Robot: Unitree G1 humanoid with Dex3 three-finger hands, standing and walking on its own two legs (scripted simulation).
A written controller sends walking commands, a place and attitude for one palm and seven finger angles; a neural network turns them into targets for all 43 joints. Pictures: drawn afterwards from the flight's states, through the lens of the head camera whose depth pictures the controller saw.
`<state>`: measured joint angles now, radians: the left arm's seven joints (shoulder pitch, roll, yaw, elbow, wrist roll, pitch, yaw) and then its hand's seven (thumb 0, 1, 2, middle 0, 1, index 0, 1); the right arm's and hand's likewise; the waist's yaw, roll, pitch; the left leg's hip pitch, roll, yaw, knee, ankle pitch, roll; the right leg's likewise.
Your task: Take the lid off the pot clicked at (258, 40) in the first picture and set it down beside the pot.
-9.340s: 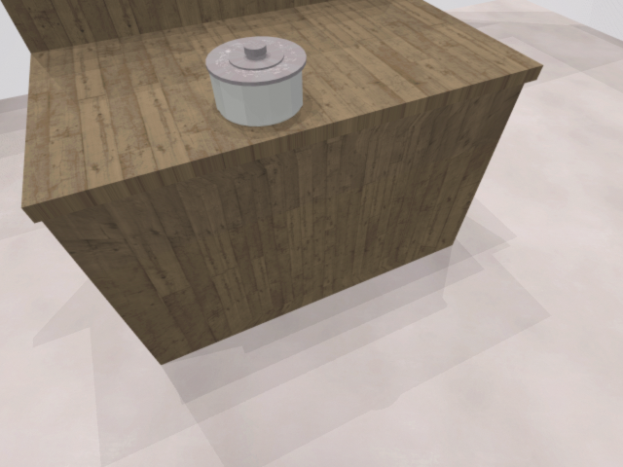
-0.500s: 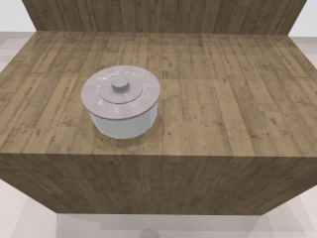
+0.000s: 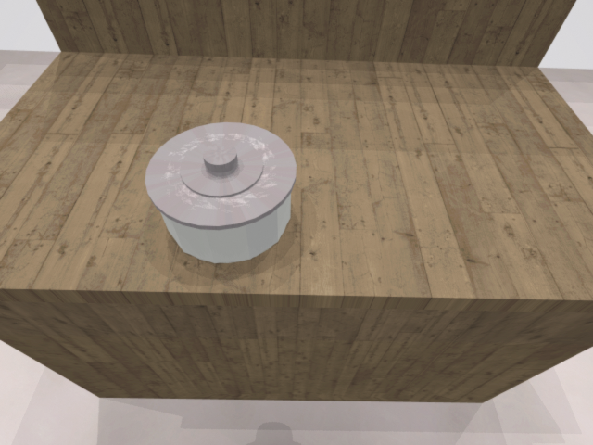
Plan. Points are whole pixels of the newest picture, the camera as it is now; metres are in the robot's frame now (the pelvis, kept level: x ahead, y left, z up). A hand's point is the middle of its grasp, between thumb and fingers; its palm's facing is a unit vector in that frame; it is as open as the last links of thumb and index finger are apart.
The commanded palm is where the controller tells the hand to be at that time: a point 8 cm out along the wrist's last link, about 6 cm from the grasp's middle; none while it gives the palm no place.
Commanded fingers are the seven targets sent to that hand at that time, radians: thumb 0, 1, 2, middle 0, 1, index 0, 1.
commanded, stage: lift the closed hand beside the body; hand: left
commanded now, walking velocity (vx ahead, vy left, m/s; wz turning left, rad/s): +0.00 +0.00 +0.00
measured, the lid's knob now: (220, 157) +0.45 +0.14 +0.14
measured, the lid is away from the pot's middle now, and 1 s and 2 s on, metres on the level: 0.00 0.00 0.00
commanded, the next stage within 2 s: raise the hand higher, near the body in 0.70 s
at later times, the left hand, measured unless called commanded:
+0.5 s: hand out of the picture +0.11 +0.20 -0.01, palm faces +0.28 -0.93 -0.25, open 4.3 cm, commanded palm +0.07 +0.25 +0.02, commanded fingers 0.00 0.90 0.90 -1.17 -1.36 -1.17 -1.36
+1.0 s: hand (63, 430) +0.12 +0.24 +0.07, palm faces +0.32 -0.84 -0.44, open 3.1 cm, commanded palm +0.07 +0.27 +0.11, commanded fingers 0.00 0.90 0.90 -1.30 -1.50 -1.30 -1.50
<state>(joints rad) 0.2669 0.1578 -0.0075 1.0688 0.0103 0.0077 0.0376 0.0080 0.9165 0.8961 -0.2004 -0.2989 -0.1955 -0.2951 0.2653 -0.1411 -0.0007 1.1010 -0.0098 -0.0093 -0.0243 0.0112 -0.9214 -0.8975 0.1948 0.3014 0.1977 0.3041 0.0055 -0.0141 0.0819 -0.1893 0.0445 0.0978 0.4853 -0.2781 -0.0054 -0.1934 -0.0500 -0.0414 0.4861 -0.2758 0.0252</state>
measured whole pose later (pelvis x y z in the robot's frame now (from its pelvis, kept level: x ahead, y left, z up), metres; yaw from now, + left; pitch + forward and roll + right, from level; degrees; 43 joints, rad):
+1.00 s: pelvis -0.01 +0.00 +0.00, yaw +2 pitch -5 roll +0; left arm 0.68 0.28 0.19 -0.32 0.00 -0.08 0.09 0.02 0.90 0.90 -1.29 -1.49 -1.29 -1.49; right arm 0.21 -0.20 0.00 0.65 0.00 -0.20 -0.07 0.02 -0.90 -0.90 0.20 0.30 0.20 0.31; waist 0.06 0.06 0.04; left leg -0.13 0.05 0.07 0.47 -0.26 -0.01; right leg -0.11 -0.05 -0.07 0.44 -0.25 0.02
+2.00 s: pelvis -0.01 +0.00 +0.00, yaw +3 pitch +0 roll +0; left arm 0.45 0.67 0.19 -0.50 0.69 0.14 -0.11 0.01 0.64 1.06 -1.24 -1.22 -1.23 -1.21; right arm 0.10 -0.31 0.01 0.56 0.03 0.06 -0.01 0.01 -0.90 -0.90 0.20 0.30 0.20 0.30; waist 0.10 0.15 -0.01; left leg -0.24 0.03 0.06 0.49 -0.25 0.01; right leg -0.22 -0.07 -0.08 0.47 -0.26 0.03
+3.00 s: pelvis -0.05 +0.00 +0.00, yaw +3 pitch -1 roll +0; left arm -0.31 0.71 0.02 -0.08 0.74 0.13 -0.43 0.00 -0.32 1.57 -0.88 -0.08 -0.88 -0.08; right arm 0.11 -0.30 0.05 0.55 0.07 0.03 -0.01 0.01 -0.90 -0.90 0.20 0.30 0.20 0.30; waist 0.07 0.14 0.02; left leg -0.25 0.01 0.06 0.45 -0.17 0.01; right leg -0.24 -0.08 -0.08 0.48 -0.20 0.03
